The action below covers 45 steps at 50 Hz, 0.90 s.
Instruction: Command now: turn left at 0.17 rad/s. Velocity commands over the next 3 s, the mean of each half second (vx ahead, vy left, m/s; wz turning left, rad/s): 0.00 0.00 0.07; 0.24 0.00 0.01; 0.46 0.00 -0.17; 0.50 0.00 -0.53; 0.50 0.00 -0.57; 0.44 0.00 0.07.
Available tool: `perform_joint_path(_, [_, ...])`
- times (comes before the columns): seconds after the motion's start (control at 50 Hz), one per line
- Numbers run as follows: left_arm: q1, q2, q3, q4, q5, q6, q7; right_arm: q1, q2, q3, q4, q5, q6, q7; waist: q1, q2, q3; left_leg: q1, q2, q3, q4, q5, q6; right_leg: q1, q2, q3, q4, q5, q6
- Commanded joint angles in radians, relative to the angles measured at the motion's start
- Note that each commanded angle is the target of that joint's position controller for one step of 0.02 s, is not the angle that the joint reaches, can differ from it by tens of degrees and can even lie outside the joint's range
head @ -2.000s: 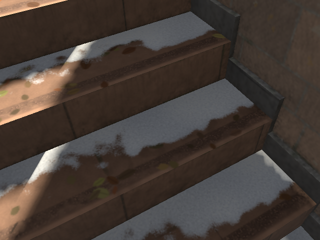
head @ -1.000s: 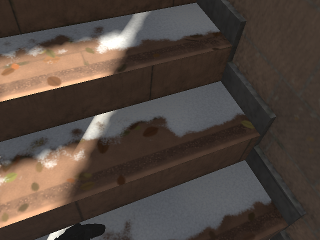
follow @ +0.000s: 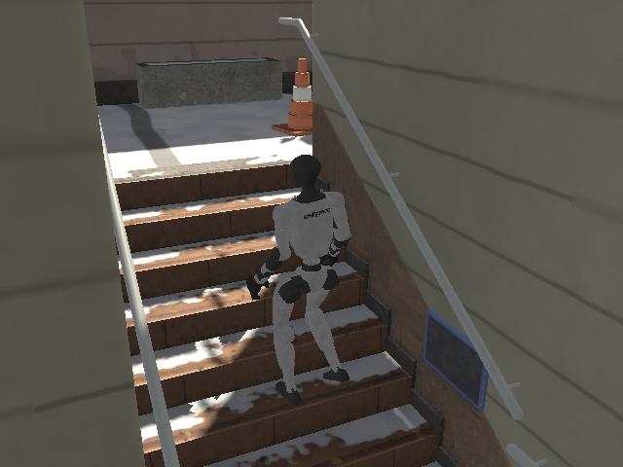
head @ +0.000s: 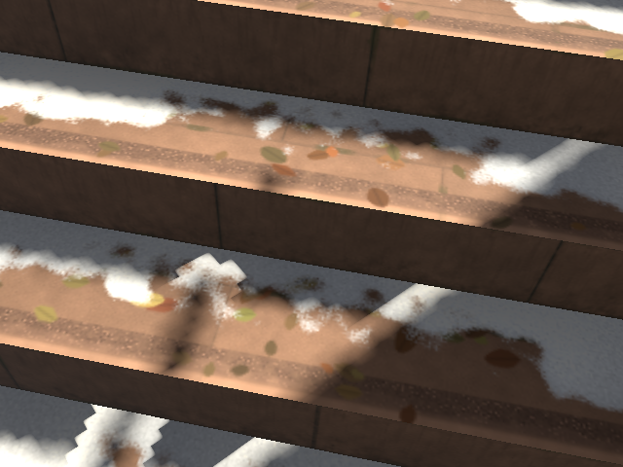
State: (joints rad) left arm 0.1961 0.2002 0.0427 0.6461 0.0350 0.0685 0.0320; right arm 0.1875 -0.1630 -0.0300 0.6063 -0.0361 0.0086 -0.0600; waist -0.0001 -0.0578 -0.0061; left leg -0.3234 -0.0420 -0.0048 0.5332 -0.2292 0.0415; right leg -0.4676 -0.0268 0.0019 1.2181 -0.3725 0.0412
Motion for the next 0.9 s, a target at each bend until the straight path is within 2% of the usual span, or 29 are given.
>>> perform_joint_path(0.02, [0.041, 0.029, 0.001, -0.022, -0.025, -0.009, 0.012, -0.002, -0.082, -0.022, -0.057, -0.005, -0.010, -0.014, -0.006, 0.235, -0.072, 0.147, 0.221, -0.179, -0.191, 0.299, 0.155, 0.065, 0.013, -0.017, -0.283, -0.145, -0.014])
perform_joint_path(0.04, [0.019, 0.032, 0.000, -0.030, -0.037, -0.011, 0.023, 0.024, -0.103, -0.027, -0.033, -0.006, -0.004, -0.011, -0.030, 0.281, -0.040, 0.144, 0.192, -0.165, -0.192, 0.273, 0.155, 0.082, 0.037, -0.047, -0.422, -0.236, -0.026])
perform_joint_path(0.06, [0.023, 0.030, 0.001, -0.020, -0.033, -0.015, 0.033, 0.050, -0.111, -0.032, -0.023, -0.005, -0.002, -0.013, -0.044, 0.301, -0.028, 0.146, 0.205, -0.186, -0.179, 0.303, 0.160, 0.110, 0.037, -0.051, -0.506, -0.203, -0.036])
perform_joint_path(0.08, [0.062, 0.017, -0.001, 0.002, -0.034, -0.020, 0.040, 0.050, -0.101, -0.031, -0.011, 0.000, -0.003, -0.012, -0.035, 0.285, -0.039, 0.126, 0.219, -0.198, -0.155, 0.343, 0.157, 0.172, 0.037, -0.058, -0.596, -0.087, -0.046])
perform_joint_path(0.1, [0.112, -0.002, -0.004, 0.026, -0.038, -0.027, 0.045, 0.058, -0.107, -0.033, 0.005, 0.019, -0.001, -0.011, -0.005, 0.260, -0.053, 0.088, 0.204, -0.189, -0.131, 0.330, 0.141, 0.258, 0.046, -0.067, -0.737, 0.038, -0.057])
perform_joint_path(0.12, [0.125, 0.001, -0.007, 0.043, -0.026, -0.037, 0.045, 0.055, -0.094, -0.033, 0.017, 0.035, -0.002, -0.002, -0.003, 0.196, -0.039, 0.053, 0.179, -0.176, -0.096, 0.315, 0.114, 0.296, 0.044, -0.054, -0.822, 0.175, -0.071])
perform_joint_path(0.14, [0.163, 0.008, -0.007, 0.065, -0.006, -0.056, 0.038, 0.081, -0.036, -0.017, 0.039, 0.027, -0.004, 0.013, 0.009, 0.081, -0.084, -0.007, 0.162, -0.185, -0.053, 0.158, 0.073, 0.403, -0.033, 0.049, -0.881, 0.244, -0.076])
perform_joint_path(0.16, [0.108, 0.046, -0.003, 0.050, 0.003, -0.068, 0.044, 0.094, -0.025, -0.018, 0.032, 0.039, 0.001, 0.027, -0.028, -0.090, -0.066, -0.053, 0.081, -0.101, -0.058, -0.062, 0.024, 0.333, -0.132, 0.163, -0.878, 0.187, -0.120])
perform_joint_path(0.18, [0.065, 0.015, -0.010, 0.026, -0.009, -0.074, 0.044, 0.077, -0.058, -0.025, 0.048, 0.040, 0.008, 0.025, -0.007, -0.126, -0.033, -0.002, 0.069, -0.055, -0.001, -0.098, -0.006, 0.198, -0.191, 0.264, -0.986, -0.063, -0.169])
perform_joint_path(0.2, [0.025, -0.003, -0.019, 0.018, -0.016, -0.081, 0.043, 0.093, -0.057, -0.026, 0.066, 0.036, 0.008, 0.023, -0.021, -0.112, 0.013, 0.060, 0.074, -0.047, 0.039, -0.076, -0.017, 0.105, -0.199, 0.286, -1.042, -0.214, -0.188])
perform_joint_path(0.22, [-0.005, -0.010, -0.024, 0.015, -0.019, -0.081, 0.042, 0.115, -0.046, -0.023, 0.091, 0.032, 0.006, 0.023, -0.037, -0.102, 0.044, 0.101, 0.081, -0.048, 0.018, -0.045, -0.018, 0.058, -0.169, 0.254, -1.047, -0.249, -0.178])
perform_joint_path(0.26, [0.057, 0.020, -0.014, 0.053, -0.024, -0.088, 0.039, 0.138, -0.049, -0.024, 0.120, 0.029, -0.003, 0.025, -0.030, -0.034, 0.073, 0.105, 0.081, -0.061, -0.077, 0.015, -0.005, 0.086, -0.120, 0.198, -1.018, -0.180, -0.147])
perform_joint_path(0.32, [0.132, 0.014, -0.007, 0.105, -0.026, -0.093, 0.038, 0.163, -0.058, -0.023, 0.164, 0.024, -0.024, 0.022, 0.003, 0.012, 0.092, 0.039, 0.110, -0.089, -0.161, 0.038, 0.010, 0.201, -0.089, 0.141, -0.959, -0.005, -0.123])
perform_joint_path(0.44, [0.188, -0.006, -0.010, 0.189, -0.024, -0.100, 0.038, 0.221, -0.043, -0.017, 0.227, 0.026, -0.028, 0.015, 0.003, 0.041, 0.042, 0.035, 0.127, -0.073, -0.177, 0.063, 0.005, 0.313, -0.081, 0.120, -0.932, 0.203, -0.138])
perform_joint_path(0.56, [0.195, -0.018, -0.018, 0.249, -0.021, -0.104, 0.031, 0.249, -0.043, -0.011, 0.263, 0.030, -0.026, 0.009, -0.002, 0.064, 0.052, 0.065, 0.134, -0.069, -0.176, 0.094, 0.013, 0.327, -0.080, 0.116, -0.922, 0.355, -0.140])
perform_joint_path(0.6, [0.206, 0.011, -0.011, 0.268, -0.027, -0.100, 0.030, 0.260, -0.052, -0.015, 0.271, 0.025, -0.025, 0.008, 0.005, 0.040, 0.038, 0.058, 0.096, -0.030, -0.121, -0.043, 0.027, 0.327, -0.072, 0.139, -0.941, 0.143, -0.172])
perform_joint_path(0.64, [0.225, 0.060, 0.007, 0.279, -0.033, -0.089, 0.029, 0.219, -0.058, -0.018, 0.252, 0.018, -0.027, 0.011, 0.029, -0.021, 0.078, -0.076, 0.052, 0.018, 0.007, -0.169, 0.045, 0.326, -0.115, 0.242, -0.997, -0.191, -0.236])
perform_joint_path(0.68, [0.298, 0.103, 0.025, 0.310, -0.039, -0.079, 0.030, 0.138, -0.056, -0.015, 0.214, 0.007, -0.035, 0.028, 0.083, -0.093, 0.132, -0.284, 0.060, 0.068, 0.213, -0.191, 0.050, 0.366, -0.233, 0.419, -1.087, -0.418, -0.321])
perform_joint_path(0.7, [0.326, 0.101, 0.034, 0.328, -0.040, -0.085, 0.030, 0.105, -0.046, -0.015, 0.201, 0.000, -0.036, 0.039, 0.105, -0.117, 0.154, -0.374, 0.089, 0.066, 0.406, -0.184, 0.041, 0.380, -0.288, 0.482, -1.117, -0.395, -0.360])
perform_joint_path(0.72, [0.370, 0.101, 0.036, 0.359, -0.040, -0.099, 0.026, 0.085, -0.050, -0.018, 0.194, -0.001, -0.044, 0.045, 0.117, -0.109, 0.160, -0.469, 0.074, 0.074, 0.701, -0.234, 0.025, 0.398, -0.310, 0.496, -1.117, -0.259, -0.404])
perform_joint_path(0.74, [0.378, 0.132, 0.041, 0.366, -0.030, -0.124, 0.026, 0.050, -0.053, -0.025, 0.168, -0.004, -0.049, 0.051, 0.110, -0.059, 0.163, -0.600, 0.088, 0.038, 0.907, -0.249, 0.011, 0.437, -0.310, 0.465, -1.105, -0.201, -0.426])
perform_joint_path(0.76, [0.372, 0.140, 0.045, 0.378, -0.023, -0.143, 0.025, 0.007, -0.039, -0.022, 0.140, -0.002, -0.061, 0.063, 0.095, -0.027, 0.161, -0.730, 0.103, 0.003, 1.068, -0.229, 0.008, 0.499, -0.304, 0.440, -1.102, -0.178, -0.420])
perform_joint_path(0.78, [0.384, 0.124, 0.042, 0.393, -0.013, -0.157, 0.022, -0.046, -0.029, -0.019, 0.115, 0.007, -0.071, 0.068, 0.102, -0.043, 0.140, -0.855, 0.098, -0.014, 1.273, -0.239, 0.011, 0.580, -0.296, 0.414, -1.092, -0.119, -0.410])
perform_joint_path(0.8, [0.393, 0.089, 0.035, 0.408, -0.005, -0.167, 0.024, -0.071, -0.022, -0.015, 0.091, 0.005, -0.075, 0.068, 0.097, -0.031, 0.108, -0.950, 0.103, -0.034, 1.406, -0.245, 0.021, 0.643, -0.278, 0.376, -1.061, -0.060, -0.391])
perform_joint_path(0.82, [0.391, 0.068, 0.026, 0.412, -0.005, -0.171, 0.025, -0.112, -0.012, -0.013, 0.056, 0.007, -0.075, 0.062, 0.083, 0.004, 0.119, -1.052, 0.097, -0.066, 1.536, -0.277, 0.034, 0.652, -0.289, 0.358, -1.047, 0.007, -0.378])
perform_joint_path(0.84, [0.396, 0.054, 0.021, 0.415, 0.003, -0.180, 0.024, -0.165, 0.009, 0.000, 0.014, 0.002, -0.071, 0.058, 0.072, 0.031, 0.135, -1.139, 0.105, -0.098, 1.604, -0.321, 0.052, 0.646, -0.308, 0.333, -1.045, 0.030, -0.353])
perform_joint_path(0.86, [0.404, 0.051, 0.016, 0.415, 0.007, -0.194, 0.025, -0.230, 0.024, 0.013, -0.045, 0.007, -0.058, 0.052, 0.060, 0.041, 0.168, -1.226, 0.121, -0.135, 1.640, -0.373, 0.066, 0.626, -0.339, 0.325, -1.071, -0.001, -0.335])
perform_joint_path(0.88, [0.411, 0.053, 0.011, 0.413, 0.002, -0.212, 0.023, -0.287, 0.032, 0.024, -0.100, 0.008, -0.048, 0.039, 0.053, 0.019, 0.198, -1.297, 0.127, -0.129, 1.659, -0.436, 0.076, 0.606, -0.348, 0.304, -1.106, -0.035, -0.321])
perform_joint_path(0.9, [0.386, 0.073, 0.009, 0.418, -0.007, -0.221, 0.009, -0.346, 0.049, 0.040, -0.147, 0.023, -0.039, 0.023, 0.032, 0.012, 0.229, -1.317, 0.134, -0.114, 1.669, -0.468, 0.093, 0.534, -0.355, 0.256, -1.159, -0.094, -0.298])
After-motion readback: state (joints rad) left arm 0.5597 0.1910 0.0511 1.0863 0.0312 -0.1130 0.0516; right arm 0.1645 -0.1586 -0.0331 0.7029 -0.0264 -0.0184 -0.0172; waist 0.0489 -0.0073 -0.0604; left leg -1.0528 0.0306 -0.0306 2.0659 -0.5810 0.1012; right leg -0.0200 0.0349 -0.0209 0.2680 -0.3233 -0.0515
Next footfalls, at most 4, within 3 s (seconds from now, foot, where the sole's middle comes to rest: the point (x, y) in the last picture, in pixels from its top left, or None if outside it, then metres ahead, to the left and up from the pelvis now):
0.14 right None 0.02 -0.11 -0.77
1.04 left None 0.37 0.20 -0.59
1.60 right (267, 336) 0.61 0.09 -0.42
2.06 left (239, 126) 0.96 0.16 -0.24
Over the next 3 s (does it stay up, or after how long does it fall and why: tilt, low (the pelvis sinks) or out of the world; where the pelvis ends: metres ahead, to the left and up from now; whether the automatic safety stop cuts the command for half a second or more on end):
stays up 1.16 -0.26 0.72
